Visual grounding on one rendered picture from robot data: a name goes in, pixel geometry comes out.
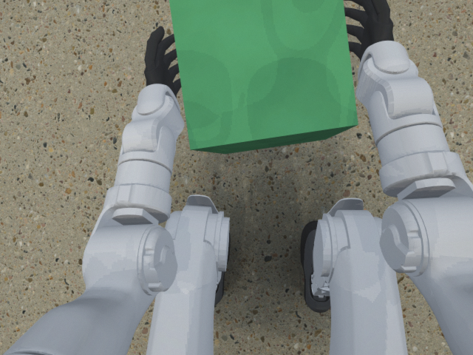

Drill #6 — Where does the robot right hand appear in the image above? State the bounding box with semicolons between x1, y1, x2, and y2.
344;0;394;62

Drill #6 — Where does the carton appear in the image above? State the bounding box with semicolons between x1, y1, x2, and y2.
169;0;358;154

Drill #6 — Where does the robot right forearm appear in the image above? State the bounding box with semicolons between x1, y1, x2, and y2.
355;41;473;201

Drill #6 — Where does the robot left forearm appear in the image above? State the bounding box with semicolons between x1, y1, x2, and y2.
82;84;184;282

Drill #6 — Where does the left robot foot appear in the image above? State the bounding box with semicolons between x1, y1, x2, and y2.
214;231;231;305

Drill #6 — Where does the right robot thigh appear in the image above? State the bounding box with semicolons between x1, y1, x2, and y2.
314;210;408;355

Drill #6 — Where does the right robot upper arm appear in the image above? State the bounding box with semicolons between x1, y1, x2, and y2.
379;196;473;355

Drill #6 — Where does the left robot upper arm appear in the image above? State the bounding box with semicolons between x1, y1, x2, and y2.
3;224;177;355

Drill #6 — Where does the robot left hand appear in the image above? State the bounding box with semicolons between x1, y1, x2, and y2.
144;26;181;98

